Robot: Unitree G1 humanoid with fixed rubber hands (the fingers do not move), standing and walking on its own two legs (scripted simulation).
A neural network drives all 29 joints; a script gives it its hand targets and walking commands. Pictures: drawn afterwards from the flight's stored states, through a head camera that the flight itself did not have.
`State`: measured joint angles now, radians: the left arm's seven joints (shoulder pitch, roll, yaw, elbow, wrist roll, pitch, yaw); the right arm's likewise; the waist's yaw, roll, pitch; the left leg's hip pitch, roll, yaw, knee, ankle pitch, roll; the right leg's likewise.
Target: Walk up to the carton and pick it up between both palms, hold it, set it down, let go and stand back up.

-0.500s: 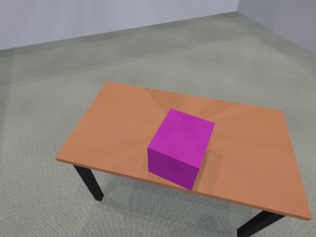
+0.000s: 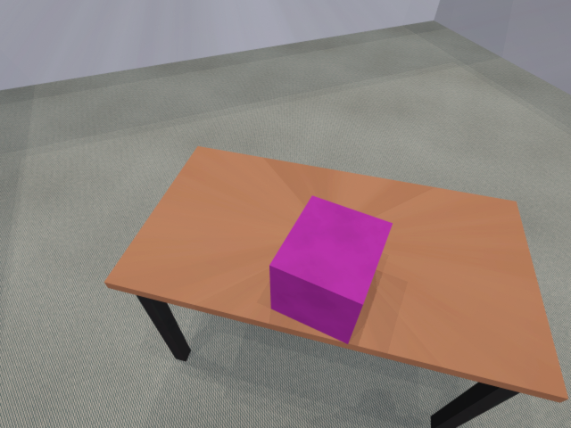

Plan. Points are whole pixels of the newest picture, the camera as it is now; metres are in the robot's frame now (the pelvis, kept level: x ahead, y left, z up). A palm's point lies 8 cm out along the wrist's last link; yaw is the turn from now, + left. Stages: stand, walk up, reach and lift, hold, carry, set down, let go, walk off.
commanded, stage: walk up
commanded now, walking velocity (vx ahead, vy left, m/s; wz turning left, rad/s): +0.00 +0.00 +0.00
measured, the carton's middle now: (329, 267) +0.45 -0.08 -0.14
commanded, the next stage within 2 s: none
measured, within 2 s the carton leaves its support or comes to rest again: neither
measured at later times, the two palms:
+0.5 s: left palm out of the picture +0.10 +0.29 -0.13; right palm out of the picture +0.07 -0.23 -0.13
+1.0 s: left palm (98, 398) +0.19 +0.30 -0.12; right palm out of the picture +0.08 -0.22 -0.13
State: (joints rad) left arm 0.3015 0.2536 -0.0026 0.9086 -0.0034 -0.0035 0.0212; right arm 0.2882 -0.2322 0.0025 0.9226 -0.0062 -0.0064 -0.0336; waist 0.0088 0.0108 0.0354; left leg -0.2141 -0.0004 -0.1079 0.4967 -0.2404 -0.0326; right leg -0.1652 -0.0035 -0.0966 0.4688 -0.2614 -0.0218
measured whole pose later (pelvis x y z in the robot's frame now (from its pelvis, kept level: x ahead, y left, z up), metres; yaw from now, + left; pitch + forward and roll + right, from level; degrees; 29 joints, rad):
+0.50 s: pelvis +0.04 +0.03 -0.01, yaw -8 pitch -1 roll +1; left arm 0.37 0.23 0.02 0.81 0.02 -0.02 0.04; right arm 0.26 -0.25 -0.01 0.87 -0.02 0.01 -0.02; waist 0.00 0.00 0.05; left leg -0.18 -0.02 0.05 0.55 -0.35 0.03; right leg -0.21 -0.03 0.06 0.58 -0.35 0.03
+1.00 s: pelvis +0.05 +0.06 -0.02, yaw -16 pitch -3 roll +1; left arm 0.32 0.27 0.04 0.71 0.03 0.03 0.06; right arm 0.21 -0.27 -0.02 0.73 -0.03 0.03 -0.01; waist -0.01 0.00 0.11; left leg -0.16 0.00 0.19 0.65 -0.45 0.07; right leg -0.36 0.00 0.08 0.95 -0.57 0.02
